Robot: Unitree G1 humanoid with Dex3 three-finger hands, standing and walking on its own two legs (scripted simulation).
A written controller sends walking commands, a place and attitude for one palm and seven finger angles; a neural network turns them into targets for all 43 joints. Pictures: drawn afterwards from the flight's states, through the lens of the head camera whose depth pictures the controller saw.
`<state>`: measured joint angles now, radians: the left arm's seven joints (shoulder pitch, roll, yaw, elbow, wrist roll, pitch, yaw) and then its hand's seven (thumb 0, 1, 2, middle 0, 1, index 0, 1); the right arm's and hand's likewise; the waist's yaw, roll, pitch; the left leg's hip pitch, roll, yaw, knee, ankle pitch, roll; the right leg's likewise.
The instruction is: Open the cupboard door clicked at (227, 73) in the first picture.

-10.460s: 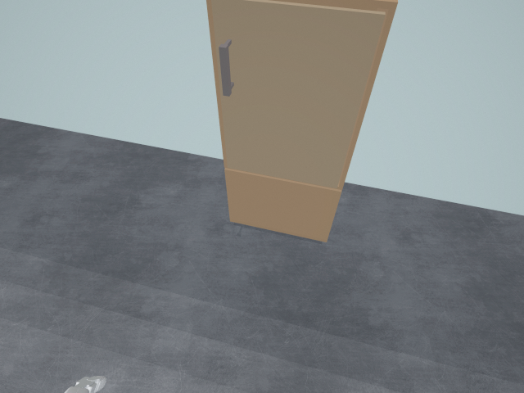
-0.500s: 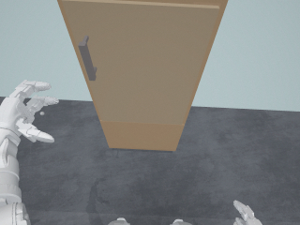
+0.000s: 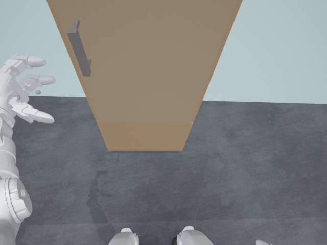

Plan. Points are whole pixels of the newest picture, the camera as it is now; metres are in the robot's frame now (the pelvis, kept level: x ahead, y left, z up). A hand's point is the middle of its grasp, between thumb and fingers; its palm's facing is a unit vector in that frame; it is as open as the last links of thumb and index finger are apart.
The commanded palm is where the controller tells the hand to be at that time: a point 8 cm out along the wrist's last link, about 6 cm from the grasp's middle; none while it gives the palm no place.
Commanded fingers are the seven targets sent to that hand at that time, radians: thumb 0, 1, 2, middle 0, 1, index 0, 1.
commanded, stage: move the hooked fingers beside the handle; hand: left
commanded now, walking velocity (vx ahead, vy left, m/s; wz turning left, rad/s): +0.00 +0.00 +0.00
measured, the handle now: (81, 49) +0.60 +0.22 +0.08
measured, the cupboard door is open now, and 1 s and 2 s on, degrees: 0 0 0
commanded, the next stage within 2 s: slide the fingers in behind the handle in 1.76 s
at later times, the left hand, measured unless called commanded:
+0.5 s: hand (46, 65) +0.52 +0.28 +0.10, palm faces -0.01 -1.00 +0.00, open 14.0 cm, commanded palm +0.51 +0.33 +0.09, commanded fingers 0.00 -0.50 0.30 -0.30 -1.20 -0.30 -1.20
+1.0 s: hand (48, 57) +0.56 +0.29 +0.08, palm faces +0.01 -1.00 +0.00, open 14.0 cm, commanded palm +0.54 +0.33 +0.09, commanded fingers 0.00 -0.50 0.30 -0.30 -1.20 -0.30 -1.20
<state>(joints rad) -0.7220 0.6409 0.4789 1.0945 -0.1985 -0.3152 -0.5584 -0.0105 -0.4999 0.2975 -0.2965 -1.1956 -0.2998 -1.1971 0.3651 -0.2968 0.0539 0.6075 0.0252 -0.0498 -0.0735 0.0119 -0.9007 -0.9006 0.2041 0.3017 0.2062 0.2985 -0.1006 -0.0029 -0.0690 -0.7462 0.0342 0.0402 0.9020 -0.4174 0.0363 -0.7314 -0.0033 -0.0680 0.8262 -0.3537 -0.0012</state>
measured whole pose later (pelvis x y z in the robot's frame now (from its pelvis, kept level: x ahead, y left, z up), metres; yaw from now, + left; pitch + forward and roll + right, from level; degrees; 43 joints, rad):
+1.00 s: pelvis +0.02 +0.01 -0.02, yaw -3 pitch +25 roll -6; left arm -1.04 0.92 0.60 1.29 -0.04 -0.25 -0.53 -0.01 -0.50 0.30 -0.30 -1.20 -0.30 -1.20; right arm 0.46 -0.28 0.09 0.57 -0.01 0.11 -0.03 0.01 -0.90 -0.90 0.20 0.30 0.21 0.30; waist -0.24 0.02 -0.06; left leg -0.97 0.08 0.03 1.00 -0.48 0.05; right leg -0.93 0.04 -0.07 0.85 -0.37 0.01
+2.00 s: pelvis +0.01 +0.01 -0.02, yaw -2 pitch +25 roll -6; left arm -1.13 0.91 0.51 1.32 -0.05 -0.26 -0.50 -0.01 -0.50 0.30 -0.30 -1.20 -0.30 -1.20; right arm 0.45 -0.29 0.10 0.59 -0.01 0.10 -0.05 0.01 -0.90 -0.90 0.20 0.30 0.21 0.30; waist -0.25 0.02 -0.05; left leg -1.01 0.07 0.01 1.03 -0.46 0.04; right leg -0.97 0.03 -0.09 0.88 -0.36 0.01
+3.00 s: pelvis +0.02 +0.00 -0.01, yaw +1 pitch +23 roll -5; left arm -1.03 0.64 0.36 1.24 -0.14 -0.32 -0.29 -0.01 -0.50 0.30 -0.29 -1.19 -0.05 -1.14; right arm 0.42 -0.27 0.05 0.67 -0.03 0.07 0.00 0.01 -0.90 -0.90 0.20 0.30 0.21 0.30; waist -0.17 0.02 -0.09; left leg -0.91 0.04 -0.02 0.98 -0.47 0.03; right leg -0.85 0.01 -0.12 0.85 -0.39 0.00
